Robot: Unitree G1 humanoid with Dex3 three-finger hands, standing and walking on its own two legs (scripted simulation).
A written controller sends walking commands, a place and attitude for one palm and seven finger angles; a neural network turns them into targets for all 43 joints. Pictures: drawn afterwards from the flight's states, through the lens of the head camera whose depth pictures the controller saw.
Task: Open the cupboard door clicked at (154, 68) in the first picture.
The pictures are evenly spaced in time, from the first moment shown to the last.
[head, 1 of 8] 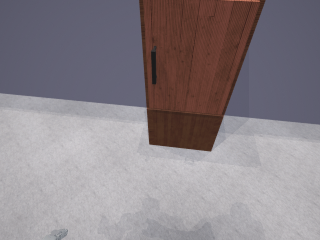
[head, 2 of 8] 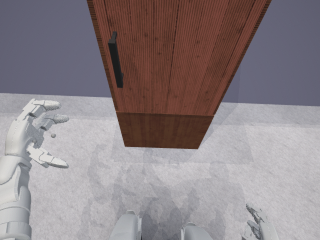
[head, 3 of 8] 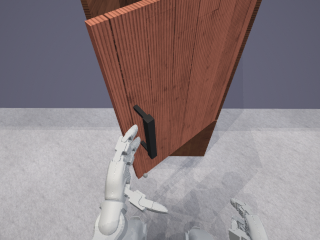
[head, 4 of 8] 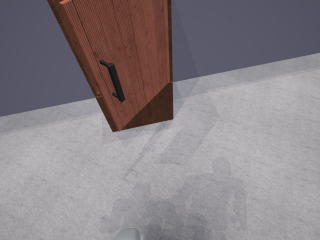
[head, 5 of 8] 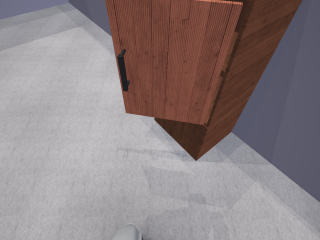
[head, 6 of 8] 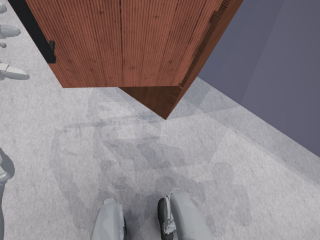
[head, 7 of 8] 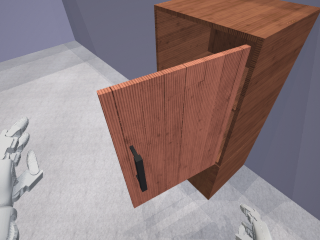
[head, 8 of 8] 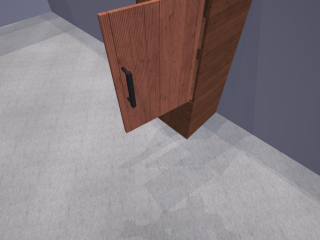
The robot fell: no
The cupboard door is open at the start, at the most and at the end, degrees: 0 79 79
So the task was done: yes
